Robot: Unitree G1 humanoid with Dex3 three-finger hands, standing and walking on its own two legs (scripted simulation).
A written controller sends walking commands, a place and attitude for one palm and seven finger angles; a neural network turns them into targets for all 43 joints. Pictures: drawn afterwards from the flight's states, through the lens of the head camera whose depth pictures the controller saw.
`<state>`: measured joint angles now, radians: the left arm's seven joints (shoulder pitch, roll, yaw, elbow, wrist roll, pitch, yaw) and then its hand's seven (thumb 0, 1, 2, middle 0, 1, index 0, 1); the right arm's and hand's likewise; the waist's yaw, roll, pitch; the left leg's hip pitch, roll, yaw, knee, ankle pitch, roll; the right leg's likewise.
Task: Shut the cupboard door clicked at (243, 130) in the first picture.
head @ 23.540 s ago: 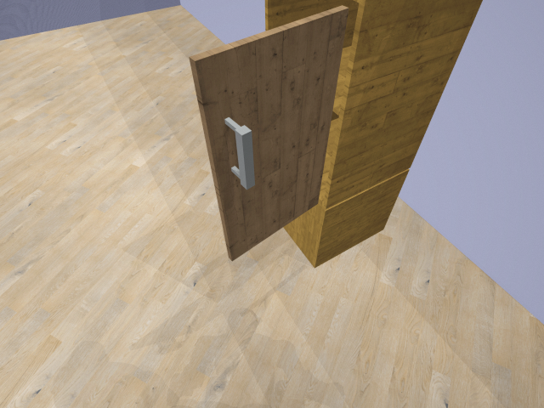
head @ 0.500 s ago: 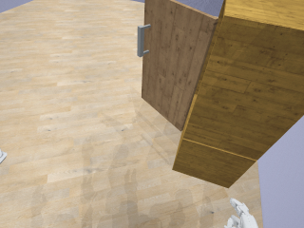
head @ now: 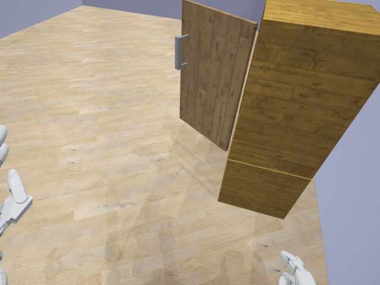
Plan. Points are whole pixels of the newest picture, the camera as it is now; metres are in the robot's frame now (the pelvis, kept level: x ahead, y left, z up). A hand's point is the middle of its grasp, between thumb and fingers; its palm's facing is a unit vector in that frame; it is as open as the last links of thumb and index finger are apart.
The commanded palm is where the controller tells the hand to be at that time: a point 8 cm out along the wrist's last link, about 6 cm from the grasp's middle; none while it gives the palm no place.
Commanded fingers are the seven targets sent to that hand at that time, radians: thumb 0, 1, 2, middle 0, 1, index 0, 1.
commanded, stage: stop stepping back and stand still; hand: left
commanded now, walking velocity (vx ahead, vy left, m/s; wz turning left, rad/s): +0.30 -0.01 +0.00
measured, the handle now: (182, 52) +1.01 +0.09 +0.06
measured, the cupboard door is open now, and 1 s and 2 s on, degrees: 59 59 59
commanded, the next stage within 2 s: let the arm hang, fingers relaxed in 0.48 s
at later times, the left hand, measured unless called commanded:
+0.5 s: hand (28, 201) +0.20 +0.26 +0.16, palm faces +0.41 -0.79 -0.45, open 7.4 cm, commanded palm +0.14 +0.30 +0.18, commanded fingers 0.00 0.90 0.90 -0.20 -0.30 -0.20 -0.30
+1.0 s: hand out of the picture +0.03 +0.20 -0.17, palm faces -0.01 -0.98 -0.20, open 6.9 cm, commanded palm none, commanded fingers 0.00 0.90 0.90 -0.20 -0.30 -0.20 -0.30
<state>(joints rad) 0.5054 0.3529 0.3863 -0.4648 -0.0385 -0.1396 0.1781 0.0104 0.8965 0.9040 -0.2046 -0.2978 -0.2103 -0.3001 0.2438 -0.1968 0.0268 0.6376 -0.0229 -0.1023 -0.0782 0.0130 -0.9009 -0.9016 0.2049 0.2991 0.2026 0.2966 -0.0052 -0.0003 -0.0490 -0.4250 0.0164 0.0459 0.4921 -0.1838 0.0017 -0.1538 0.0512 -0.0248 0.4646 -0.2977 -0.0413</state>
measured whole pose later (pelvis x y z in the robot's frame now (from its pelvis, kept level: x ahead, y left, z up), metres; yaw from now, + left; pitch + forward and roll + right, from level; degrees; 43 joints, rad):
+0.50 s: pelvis -0.02 +0.01 -0.01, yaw -3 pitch -1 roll -1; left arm 0.55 0.41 0.41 -0.47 -0.02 -0.18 0.17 0.01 0.89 0.90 -0.21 -0.30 -0.21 -0.30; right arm 0.29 -0.18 0.03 0.66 -0.02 -0.06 -0.06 0.01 -0.90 -0.90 0.21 0.30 0.20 0.30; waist -0.02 0.01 -0.03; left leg -0.37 0.05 0.04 0.72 -0.37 0.00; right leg -0.26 0.02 -0.08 0.57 -0.28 -0.05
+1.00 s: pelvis +0.00 +0.01 +0.01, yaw -1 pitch -1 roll -1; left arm 0.27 0.22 0.01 1.02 0.01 0.01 0.01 -0.03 0.99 0.90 -0.21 -0.30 -0.21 -0.30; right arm 0.21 -0.21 0.02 1.01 -0.03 0.02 -0.01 0.01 -0.91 -0.90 0.20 0.30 0.20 0.30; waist 0.00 -0.02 0.04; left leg -0.25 0.02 0.02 0.45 -0.19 0.00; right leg -0.17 0.01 -0.09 0.42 -0.24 -0.03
